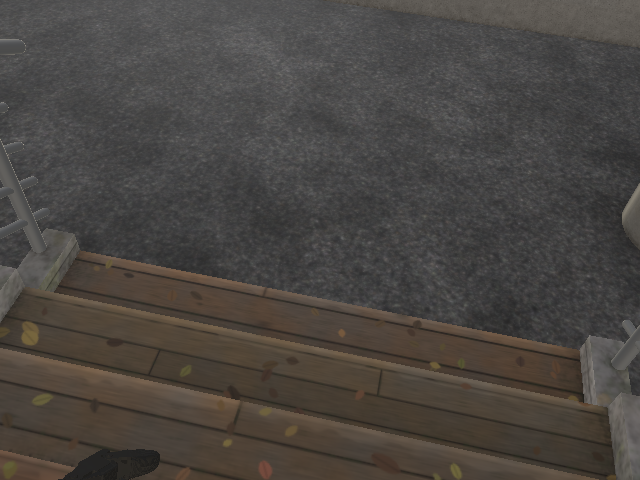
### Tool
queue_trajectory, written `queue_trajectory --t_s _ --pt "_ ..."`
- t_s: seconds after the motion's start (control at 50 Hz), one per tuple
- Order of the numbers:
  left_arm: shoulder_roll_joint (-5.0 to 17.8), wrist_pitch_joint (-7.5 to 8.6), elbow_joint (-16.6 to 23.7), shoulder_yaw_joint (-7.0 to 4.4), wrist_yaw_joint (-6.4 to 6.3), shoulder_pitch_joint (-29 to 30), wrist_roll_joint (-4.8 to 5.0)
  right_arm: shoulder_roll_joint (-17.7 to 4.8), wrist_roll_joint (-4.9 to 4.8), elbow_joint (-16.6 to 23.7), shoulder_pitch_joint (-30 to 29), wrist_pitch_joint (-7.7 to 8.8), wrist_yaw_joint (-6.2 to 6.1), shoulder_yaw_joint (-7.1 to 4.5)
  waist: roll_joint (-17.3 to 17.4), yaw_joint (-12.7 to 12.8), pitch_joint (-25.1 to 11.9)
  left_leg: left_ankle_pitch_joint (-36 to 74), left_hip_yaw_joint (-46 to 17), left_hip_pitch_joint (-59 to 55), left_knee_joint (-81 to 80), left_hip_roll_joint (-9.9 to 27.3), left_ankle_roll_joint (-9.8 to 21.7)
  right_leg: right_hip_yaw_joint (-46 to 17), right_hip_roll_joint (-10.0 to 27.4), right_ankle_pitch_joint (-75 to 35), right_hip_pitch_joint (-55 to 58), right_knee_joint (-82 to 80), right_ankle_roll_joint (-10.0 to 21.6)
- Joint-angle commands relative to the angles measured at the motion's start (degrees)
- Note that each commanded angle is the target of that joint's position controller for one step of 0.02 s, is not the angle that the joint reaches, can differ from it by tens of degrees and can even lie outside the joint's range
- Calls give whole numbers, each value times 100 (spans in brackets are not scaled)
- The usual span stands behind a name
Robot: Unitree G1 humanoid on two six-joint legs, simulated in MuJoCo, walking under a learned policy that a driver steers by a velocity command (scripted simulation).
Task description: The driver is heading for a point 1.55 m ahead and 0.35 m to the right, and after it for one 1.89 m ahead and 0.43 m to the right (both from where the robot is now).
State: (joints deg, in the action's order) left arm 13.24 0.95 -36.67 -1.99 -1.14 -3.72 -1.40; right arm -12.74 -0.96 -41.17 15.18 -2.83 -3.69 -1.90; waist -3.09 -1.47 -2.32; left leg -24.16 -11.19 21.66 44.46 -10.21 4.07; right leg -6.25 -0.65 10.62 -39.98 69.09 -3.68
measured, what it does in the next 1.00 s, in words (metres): steps on the spot, turning right: right foot, then left foot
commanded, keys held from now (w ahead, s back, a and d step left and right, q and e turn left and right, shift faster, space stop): e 0.82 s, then q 0.18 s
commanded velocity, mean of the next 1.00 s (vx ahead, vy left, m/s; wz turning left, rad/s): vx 0.02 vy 0.00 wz -0.27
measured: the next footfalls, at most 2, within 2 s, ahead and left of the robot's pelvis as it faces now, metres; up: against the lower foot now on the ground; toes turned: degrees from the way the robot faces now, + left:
right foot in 0.08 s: +0.06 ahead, -0.17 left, +0.00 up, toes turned +7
left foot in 0.34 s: +0.07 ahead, +0.09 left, +0.00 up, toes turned -12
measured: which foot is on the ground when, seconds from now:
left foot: down 0.00-0.10, up 0.12-0.32, down 0.34-0.68, up 0.70-1.00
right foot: up 0.00-0.06, down 0.08-0.38, up 0.40-0.66, down 0.68-1.00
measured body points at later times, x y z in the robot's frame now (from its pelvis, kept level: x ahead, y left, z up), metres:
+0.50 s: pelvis +0.02 -0.04 +0.02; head +0.05 -0.04 +0.47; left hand +0.21 +0.23 -0.08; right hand +0.17 -0.30 -0.07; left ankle +0.03 +0.09 -0.71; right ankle -0.05 -0.16 -0.64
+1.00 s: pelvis -0.02 -0.09 +0.02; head -0.02 -0.14 +0.47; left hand +0.20 +0.06 -0.08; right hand -0.02 -0.38 -0.12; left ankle +0.05 +0.09 -0.61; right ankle -0.05 -0.16 -0.71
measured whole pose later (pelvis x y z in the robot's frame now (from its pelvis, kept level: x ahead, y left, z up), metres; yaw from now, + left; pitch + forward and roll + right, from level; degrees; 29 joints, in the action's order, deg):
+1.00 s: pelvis -0.02 -0.09 +0.02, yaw -23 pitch +2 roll +2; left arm 9.2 -3.0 -38.4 0.9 -1.6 -12.0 -0.2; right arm -15.5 -0.5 -41.5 11.8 -5.1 -2.0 -3.6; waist 3.6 -1.3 -0.3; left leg -15.6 -9.5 36.0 72.7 -3.1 -5.2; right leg -5.9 -4.8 18.6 -20.0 37.2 4.2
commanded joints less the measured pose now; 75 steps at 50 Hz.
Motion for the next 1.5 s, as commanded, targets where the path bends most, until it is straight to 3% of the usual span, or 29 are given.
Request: queue_trajectory --t_s 0.02,0.08,0.1,0.12,0.14,0.16,0.2,0.22,0.24,0.34,0.4,0.44,0.5,0.6,0.66,0.68,0.7,0.72,0.74,0.8,0.94,1.06,1.18,1.22,1.24,1.28,1.32,1.36,1.5 --pt "503 63 328 -121 164 -181 112 -597 14 508 -53 8 -74 -126 816 186 -356 6187 -2032 -1366 -205 1893 1240 -308 213 468 -434 -203 68" --pt "478 93 -228 -140 341 -1392 151 -394 9 504 -836 55 40 -49 1019 786 -499 6344 -1184 -358 -274 1445 846 228 256 71 1995 -1692 290" --pt "449 141 -524 -152 360 -2014 218 -299 -3 507 -1107 107 48 -38 827 1051 -389 5800 -591 172 8 1049 504 386 143 -1637 3117 -2909 464" --pt "893 195 -599 -235 359 -1794 258 -366 -99 521 -338 121 8 -147 -395 364 -90 3863 -223 -95 1081 287 8 -855 375 -3976 2673 -3668 1054" --pt "684 212 -529 -116 358 -1229 217 -297 -53 460 2 101 -15 -150 -1333 -104 116 -74 -179 426 1880 111 -329 -2408 1204 -5068 2485 -4402 1800" --pt "188 261 -392 80 410 -700 241 -482 -53 461 -53 82 -35 -199 -846 -382 408 -1174 -194 838 2089 474 -472 -2608 1480 -5230 2428 -4198 1998" --pt "715 196 -101 -87 469 -371 299 -517 92 891 -949 14 -108 -216 58 -277 80 -894 215 866 1636 679 -676 -2505 1245 -5106 2614 -4203 1893" --pt "1171 89 -130 -268 406 -118 331 -171 72 1041 -978 -30 -22 -110 -523 -506 -246 -753 55 822 814 926 -708 -2697 1285 -4046 2838 -3975 1907" --pt "994 -35 -11 -290 349 -236 357 -220 54 1033 -1258 -56 96 -83 -445 -107 -371 -502 215 273 322 948 -784 -2182 967 -3784 2735 -3873 1729" --pt "994 -347 156 -339 74 -688 441 -192 149 992 -1001 97 306 -83 -310 -47 -764 1913 599 -1087 -1225 809 -356 -1806 377 -2192 2549 -3844 1213" --pt "733 -391 204 -282 40 -1253 331 -809 277 966 -1115 144 265 -274 1659 290 -861 4494 -514 -1177 -1666 2368 1043 -416 -577 1266 1944 -2180 343" --pt "985 -427 273 -418 28 -1079 302 -757 224 945 -1006 218 264 -229 1350 130 -524 4886 -1155 -1034 -1842 3074 1653 -357 -539 2243 1112 -87 168" --pt "651 -529 468 -324 1 -840 273 -711 -48 624 -673 164 314 -224 726 169 -104 5840 -675 -1778 -1377 3013 1380 -474 -205 2431 -102 227 16" --pt "436 -530 591 -151 242 -711 441 -1092 2 583 -922 -70 300 -354 1395 93 -466 4766 535 -1081 -1331 2443 944 763 -150 1772 1426 -1591 141" --pt "454 -552 552 -216 175 -1121 382 -1165 -143 477 -876 -65 268 -352 1423 309 -556 3156 745 -629 -919 2484 551 1055 -324 824 2425 -3264 530" --pt "587 -571 446 -297 136 -1409 332 -992 -156 447 -778 -68 251 -313 961 404 -492 2367 1029 -14 -130 2272 226 844 -410 217 3131 -3892 741" --pt "1392 -516 545 -500 122 -1611 284 -639 67 702 -742 -78 244 -222 -743 242 -356 -581 1529 1953 2016 1563 -476 -1628 940 -2204 4245 -4194 1344" --pt "1849 -375 655 -539 242 -1606 76 -682 136 1056 -1402 59 226 -205 -1260 486 -795 -1796 683 2819 2891 949 -646 -3427 2227 -3594 4047 -4507 2512" --pt "1715 -278 656 -514 299 -1501 -67 -1053 -14 1033 -1694 96 146 -326 -529 628 -529 -1623 290 2951 3285 925 -683 -3346 2144 -2584 3716 -4596 2795" --pt "1118 -387 679 -284 58 -700 256 -979 195 740 -1151 -74 -48 -376 -260 100 -112 -277 312 2729 3581 1082 -833 -2176 1353 -2170 2958 -4169 2055" --pt "-40 -363 92 218 -57 -1060 163 -398 16 262 -222 -207 168 -169 -237 53 -309 856 20 1531 3109 817 -933 -964 845 -1588 2422 -4027 1727" --pt "277 -324 -75 53 -121 -993 54 -515 -34 449 -521 -125 200 -164 -688 197 237 -269 198 938 1111 937 -894 -1305 1054 181 2442 -4472 1522" --pt "535 -388 122 -100 -198 -555 288 -359 -54 470 32 -82 218 -90 -461 36 49 94 806 -171 -815 889 -567 -1181 1151 -1726 2783 -4176 1705" --pt "644 -374 172 -170 -184 -543 358 -538 32 523 150 -81 290 -125 -111 136 -68 1631 428 -357 -1207 924 -214 -844 941 -1928 2963 -3638 1417" --pt "518 -367 299 -172 -169 -678 256 -881 26 591 30 -70 294 -218 753 426 -209 2797 -166 -338 -981 1144 108 -220 491 -1281 2800 -3225 1129" --pt "330 -379 392 -161 -113 -248 122 -1003 2 773 85 -97 273 -278 1658 123 -149 2929 -1765 -850 -1868 2023 1034 661 -299 832 1493 -1995 431" --pt "262 -308 531 -154 -54 133 179 -916 57 801 327 -70 212 -242 1495 -129 -58 3159 -2361 -1590 -2061 2392 1459 115 -345 2763 277 -966 214" --pt "190 -247 539 -113 12 94 168 -1005 -43 826 67 -118 142 -289 985 35 -49 3310 -1796 -1782 -1712 2072 1163 -13 -119 2563 101 -1473 157" --pt "245 -154 457 -85 161 -300 158 -1082 -140 1176 -686 -316 129 -249 1238 193 -325 3118 -1655 -641 -1629 1563 783 536 -460 1073 2122 -3164 226"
